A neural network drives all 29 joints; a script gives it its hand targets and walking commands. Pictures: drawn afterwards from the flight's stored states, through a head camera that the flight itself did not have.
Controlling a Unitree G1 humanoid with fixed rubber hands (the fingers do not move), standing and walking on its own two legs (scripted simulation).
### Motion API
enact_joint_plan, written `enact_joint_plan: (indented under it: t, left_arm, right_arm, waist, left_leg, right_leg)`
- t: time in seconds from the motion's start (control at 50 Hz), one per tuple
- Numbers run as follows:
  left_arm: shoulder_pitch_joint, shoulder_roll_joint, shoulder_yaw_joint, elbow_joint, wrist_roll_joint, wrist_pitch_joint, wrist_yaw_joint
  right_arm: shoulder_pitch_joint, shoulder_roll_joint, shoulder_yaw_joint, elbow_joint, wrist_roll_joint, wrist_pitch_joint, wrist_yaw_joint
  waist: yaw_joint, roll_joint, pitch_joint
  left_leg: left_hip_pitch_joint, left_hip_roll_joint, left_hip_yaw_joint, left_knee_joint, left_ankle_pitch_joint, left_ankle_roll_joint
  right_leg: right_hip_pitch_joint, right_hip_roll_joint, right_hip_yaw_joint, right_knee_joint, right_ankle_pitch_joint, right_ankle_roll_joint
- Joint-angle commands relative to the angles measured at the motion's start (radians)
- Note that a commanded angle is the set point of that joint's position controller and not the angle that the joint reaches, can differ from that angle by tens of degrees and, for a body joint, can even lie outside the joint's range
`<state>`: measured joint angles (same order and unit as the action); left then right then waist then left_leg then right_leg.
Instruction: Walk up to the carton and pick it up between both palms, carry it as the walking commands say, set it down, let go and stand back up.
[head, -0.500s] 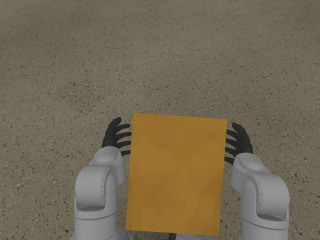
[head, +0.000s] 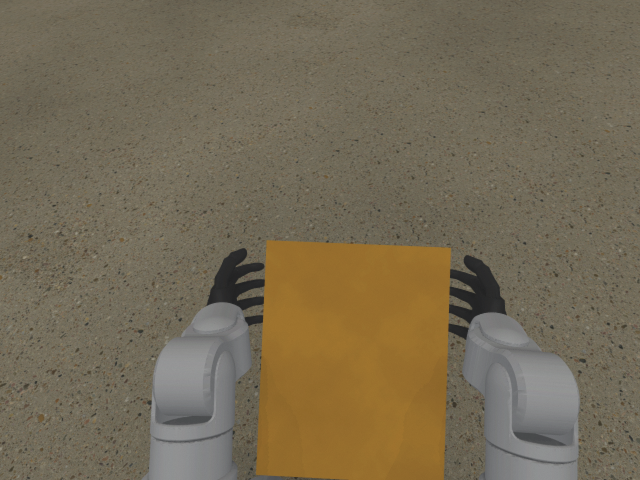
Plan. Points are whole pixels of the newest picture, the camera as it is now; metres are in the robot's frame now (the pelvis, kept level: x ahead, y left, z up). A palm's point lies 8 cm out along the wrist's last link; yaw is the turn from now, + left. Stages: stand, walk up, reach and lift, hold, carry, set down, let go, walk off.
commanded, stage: carry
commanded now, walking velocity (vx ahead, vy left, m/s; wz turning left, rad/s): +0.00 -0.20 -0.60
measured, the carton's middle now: (349, 337) +0.31 -0.02 -0.02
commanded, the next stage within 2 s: none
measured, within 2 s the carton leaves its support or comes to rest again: neither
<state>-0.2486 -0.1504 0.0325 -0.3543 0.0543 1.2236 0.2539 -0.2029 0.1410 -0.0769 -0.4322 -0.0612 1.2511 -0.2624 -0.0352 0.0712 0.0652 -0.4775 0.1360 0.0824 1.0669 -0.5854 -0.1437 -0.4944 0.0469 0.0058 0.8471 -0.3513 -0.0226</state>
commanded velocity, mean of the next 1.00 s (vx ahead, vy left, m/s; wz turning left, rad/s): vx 0.00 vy -0.17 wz -0.50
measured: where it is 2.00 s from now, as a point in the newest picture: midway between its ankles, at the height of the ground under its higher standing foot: outside the picture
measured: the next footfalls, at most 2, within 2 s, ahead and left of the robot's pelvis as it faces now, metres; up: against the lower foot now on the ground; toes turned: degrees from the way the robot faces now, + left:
left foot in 0.06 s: +0.04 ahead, +0.08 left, +0.00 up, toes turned +5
right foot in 0.30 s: +0.01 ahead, -0.26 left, +0.00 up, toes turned -17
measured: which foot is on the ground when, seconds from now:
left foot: up 0.00-0.04, down 0.06-0.32, up 0.34-0.58, down 0.60-0.88, up 0.90-1.00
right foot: down 0.00-0.08, up 0.10-0.28, down 0.30-0.64, up 0.66-0.86, down 0.88-1.00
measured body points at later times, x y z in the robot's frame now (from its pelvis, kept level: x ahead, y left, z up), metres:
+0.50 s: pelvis -0.10 -0.16 +0.00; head -0.08 -0.18 +0.45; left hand +0.22 -0.14 +0.09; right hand +0.12 -0.40 +0.08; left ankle -0.06 -0.03 -0.66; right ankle -0.03 -0.25 -0.70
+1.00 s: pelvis -0.26 -0.28 +0.01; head -0.25 -0.31 +0.45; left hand +0.06 -0.34 +0.11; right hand -0.12 -0.57 +0.09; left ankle -0.16 -0.15 -0.67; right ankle -0.29 -0.44 -0.70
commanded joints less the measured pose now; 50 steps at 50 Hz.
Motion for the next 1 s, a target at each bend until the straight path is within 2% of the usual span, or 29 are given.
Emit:
enact_joint_plan:
  t: [0.0, 0.04, 0.08, 0.1, 0.14, 0.18, 0.24, 0.26, 0.28, 0.3, 0.32, 0.4, 0.5, 0.56, 0.58, 0.6, 0.62, 0.64, 0.66, 0.68, 0.72, 0.74, 0.76, 0.82, 0.84, 0.88, 0.9, 0.94, 0.98]
  left_arm:
    - [-0.386, -1.033, -0.525, -0.177, -0.344, -0.03, -0.252]
    - [-0.456, -1.066, -0.577, -0.258, -0.364, -0.049, -0.245]
    - [-0.524, -1.067, -0.613, -0.337, -0.368, -0.053, -0.244]
    - [-0.602, -1.065, -0.631, -0.356, -0.384, -0.056, -0.257]
    - [-0.545, -1.057, -0.65, -0.289, -0.396, -0.041, -0.261]
    - [-0.489, -1.031, -0.655, -0.291, -0.411, -0.043, -0.256]
    - [-0.475, -1.012, -0.635, -0.257, -0.412, -0.036, -0.261]
    - [-0.454, -1.005, -0.629, -0.26, -0.409, -0.038, -0.265]
    - [-0.4, -1.01, -0.603, -0.198, -0.406, -0.028, -0.265]
    - [-0.406, -0.982, -0.598, -0.222, -0.411, -0.031, -0.266]
    - [-0.368, -0.981, -0.57, -0.187, -0.382, -0.019, -0.262]
    - [-0.294, -1.0, -0.521, -0.096, -0.344, -0.011, -0.266]
    - [-0.366, -1.032, -0.518, -0.176, -0.332, -0.047, -0.259]
    - [-0.434, -1.043, -0.565, -0.257, -0.341, -0.063, -0.243]
    - [-0.455, -1.055, -0.587, -0.283, -0.35, -0.065, -0.241]
    - [-0.482, -1.06, -0.601, -0.279, -0.358, -0.055, -0.243]
    - [-0.514, -1.054, -0.624, -0.31, -0.366, -0.058, -0.246]
    - [-0.57, -1.08, -0.657, -0.338, -0.378, -0.063, -0.259]
    - [-0.599, -1.077, -0.7, -0.337, -0.411, -0.053, -0.271]
    - [-0.566, -1.06, -0.697, -0.329, -0.412, -0.06, -0.269]
    - [-0.514, -1.04, -0.701, -0.34, -0.429, -0.063, -0.264]
    - [-0.497, -1.023, -0.686, -0.317, -0.431, -0.063, -0.264]
    - [-0.449, -1.004, -0.676, -0.296, -0.429, -0.058, -0.265]
    - [-0.377, -0.992, -0.651, -0.24, -0.416, -0.044, -0.262]
    - [-0.358, -0.991, -0.637, -0.224, -0.414, -0.037, -0.263]
    - [-0.285, -0.955, -0.596, -0.171, -0.391, -0.019, -0.257]
    - [-0.259, -0.959, -0.574, -0.138, -0.368, -0.017, -0.255]
    - [-0.217, -0.946, -0.52, -0.04, -0.316, 0.0, -0.244]
    - [-0.279, -0.983, -0.522, -0.089, -0.304, -0.014, -0.248]
  right_arm:
    - [-0.524, 1.074, 0.668, -0.187, 0.426, -0.04, 0.265]
    - [-0.523, 1.1, 0.662, -0.208, 0.451, -0.065, 0.28]
    - [-0.466, 1.1, 0.624, -0.183, 0.433, -0.081, 0.287]
    - [-0.451, 1.124, 0.605, -0.158, 0.407, -0.09, 0.285]
    - [-0.425, 1.094, 0.596, -0.164, 0.378, -0.097, 0.273]
    - [-0.39, 1.05, 0.584, -0.153, 0.357, -0.1, 0.262]
    - [-0.386, 1.014, 0.575, -0.165, 0.331, -0.09, 0.249]
    - [-0.378, 1.002, 0.582, -0.173, 0.325, -0.089, 0.243]
    - [-0.364, 0.98, 0.572, -0.161, 0.307, -0.078, 0.232]
    - [-0.352, 0.989, 0.594, -0.181, 0.301, -0.072, 0.232]
    - [-0.432, 0.988, 0.638, -0.22, 0.329, -0.062, 0.24]
    - [-0.433, 1.005, 0.641, -0.127, 0.358, -0.045, 0.253]
    - [-0.553, 1.076, 0.702, -0.192, 0.437, -0.06, 0.278]
    - [-0.491, 1.08, 0.685, -0.183, 0.447, -0.075, 0.29]
    - [-0.46, 1.081, 0.665, -0.173, 0.439, -0.077, 0.292]
    - [-0.427, 1.08, 0.642, -0.146, 0.428, -0.08, 0.29]
    - [-0.409, 1.068, 0.602, -0.137, 0.413, -0.093, 0.29]
    - [-0.411, 1.099, 0.601, -0.163, 0.393, -0.109, 0.292]
    - [-0.365, 1.091, 0.582, -0.135, 0.357, -0.116, 0.289]
    - [-0.38, 1.066, 0.612, -0.19, 0.37, -0.121, 0.288]
    - [-0.392, 1.015, 0.617, -0.232, 0.364, -0.125, 0.277]
    - [-0.423, 0.984, 0.606, -0.243, 0.357, -0.126, 0.271]
    - [-0.384, 0.953, 0.594, -0.24, 0.34, -0.122, 0.256]
    - [-0.377, 0.935, 0.594, -0.265, 0.315, -0.108, 0.23]
    - [-0.337, 0.933, 0.59, -0.227, 0.303, -0.095, 0.228]
    - [-0.313, 0.897, 0.591, -0.226, 0.287, -0.075, 0.227]
    - [-0.39, 0.89, 0.624, -0.266, 0.308, -0.073, 0.234]
    - [-0.402, 0.911, 0.617, -0.131, 0.337, -0.041, 0.253]
    - [-0.474, 0.962, 0.657, -0.159, 0.372, -0.046, 0.274]
  waist:
    - [0.033, -0.36, -0.584]
    - [0.0, -0.15, -0.634]
    - [0.0, 0.392, -0.564]
    - [-0.009, 0.318, -0.51]
    - [0.015, 0.206, -0.498]
    - [0.034, 0.285, -0.515]
    - [0.033, 0.251, -0.535]
    - [0.041, 0.093, -0.561]
    - [0.05, -0.111, -0.538]
    - [0.024, -0.484, -0.518]
    - [0.037, -0.51, -0.501]
    - [0.037, -0.327, -0.513]
    - [0.046, -0.323, -0.544]
    - [0.036, -0.223, -0.569]
    - [0.023, -0.179, -0.572]
    - [-0.004, 0.091, -0.562]
    - [-0.007, 0.526, -0.542]
    - [0.012, 0.442, -0.483]
    - [0.02, 0.335, -0.44]
    - [0.032, 0.189, -0.433]
    - [0.045, 0.144, -0.468]
    - [0.041, 0.118, -0.475]
    - [0.039, 0.23, -0.504]
    - [0.039, 0.174, -0.543]
    - [0.044, 0.044, -0.542]
    - [0.036, -0.496, -0.516]
    - [0.046, -0.488, -0.553]
    - [0.049, -0.329, -0.488]
    - [0.044, -0.38, -0.52]
  left_leg:
    - [0.095, -0.028, -0.048, -0.235, 0.08, 0.046]
    - [0.371, 0.047, -0.123, -0.532, 0.2, 0.114]
    - [0.552, 0.518, -0.532, -0.705, 0.916, 0.354]
    - [0.467, 0.503, -0.435, -0.661, 0.991, 0.427]
    - [0.432, 0.409, -0.231, -0.638, 0.882, 0.339]
    - [0.463, 0.314, -0.045, -0.53, 0.885, 0.197]
    - [0.337, 0.253, 0.059, -0.419, 0.858, 0.13]
    - [0.241, 0.219, 0.062, -0.31, 0.736, 0.116]
    - [0.048, 0.146, 0.072, -0.177, 0.316, 0.103]
    - [-0.167, -0.002, 0.092, -0.026, -0.133, 0.029]
    - [-0.152, -0.01, 0.027, 0.066, -0.186, 0.01]
    - [-0.133, 0.011, 0.001, 0.112, 0.03, 0.015]
    - [-0.03, -0.029, -0.036, -0.076, 0.075, 0.045]
    - [0.308, -0.065, -0.012, -0.404, 0.042, 0.11]
    - [0.505, -0.04, -0.026, -0.536, 0.041, 0.164]
    - [0.633, 0.16, -0.208, -0.838, 0.084, 0.242]
    - [0.473, 0.614, -0.658, -0.867, 0.191, 0.432]
    - [0.331, 0.596, -0.505, -0.802, 0.337, 0.456]
    - [0.266, 0.542, -0.371, -0.776, 0.41, 0.434]
    - [0.337, 0.44, -0.216, -0.758, 0.423, 0.335]
    - [0.435, 0.296, 0.008, -0.629, 0.66, 0.178]
    - [0.433, 0.276, 0.039, -0.593, 0.787, 0.152]
    - [0.422, 0.279, 0.051, -0.548, 0.89, 0.134]
    - [0.392, 0.239, 0.085, -0.391, 0.961, 0.124]
    - [0.272, 0.197, 0.091, -0.31, 0.731, 0.1]
    - [-0.189, -0.023, 0.09, 0.026, -0.154, -0.001]
    - [-0.154, -0.004, 0.034, 0.041, -0.181, -0.008]
    - [-0.054, 0.007, 0.009, 0.056, -0.07, 0.015]
    - [-0.042, -0.009, 0.011, -0.06, 0.021, 0.024]
  right_leg:
    - [0.339, -0.198, 0.273, -0.246, 0.861, -0.151]
    - [0.136, -0.174, 0.247, -0.143, 0.724, -0.11]
    - [-0.268, -0.013, 0.002, 0.263, -0.185, 0.061]
    - [-0.241, -0.091, 0.073, 0.451, -0.215, 0.059]
    - [-0.152, -0.121, 0.075, 0.385, -0.125, 0.063]
    - [-0.059, -0.161, 0.073, 0.063, -0.067, 0.069]
    - [0.238, -0.049, -0.065, -0.206, -0.075, 0.045]
    - [0.359, -0.034, -0.048, -0.333, -0.005, 0.022]
    - [0.469, -0.106, 0.077, -0.394, 0.271, -0.017]
    - [0.518, -0.351, 0.431, -0.36, 0.892, -0.123]
    - [0.418, -0.343, 0.388, -0.311, 1.03, -0.181]
    - [0.425, -0.226, 0.217, -0.306, 0.781, -0.138]
    - [0.358, -0.237, 0.35, -0.423, 0.467, -0.117]
    - [0.136, -0.185, 0.294, -0.503, 0.279, -0.038]
    - [-0.003, -0.131, 0.239, -0.528, 0.251, 0.086]
    - [-0.135, -0.025, 0.1, -0.294, 0.098, 0.154]
    - [-0.266, 0.031, 0.006, 0.25, -0.157, 0.156]
    - [-0.232, -0.129, 0.194, 0.472, -0.166, 0.091]
    - [-0.163, -0.148, 0.219, 0.54, -0.139, 0.085]
    - [-0.17, -0.122, 0.152, 0.534, -0.035, 0.063]
    - [-0.102, -0.127, 0.047, 0.181, -0.009, 0.045]
    - [-0.037, -0.096, -0.019, 0.08, -0.026, 0.044]
    - [0.059, -0.072, -0.062, -0.03, -0.091, 0.041]
    - [0.244, 0.027, -0.142, -0.311, -0.064, 0.041]
    - [0.325, -0.004, -0.063, -0.385, 0.101, 0.022]
    - [0.541, -0.335, 0.379, -0.286, 1.172, -0.103]
    - [0.503, -0.343, 0.301, -0.231, 1.283, -0.146]
    - [0.355, -0.261, 0.232, -0.263, 0.956, -0.123]
    - [0.363, -0.265, 0.201, -0.264, 0.879, -0.125]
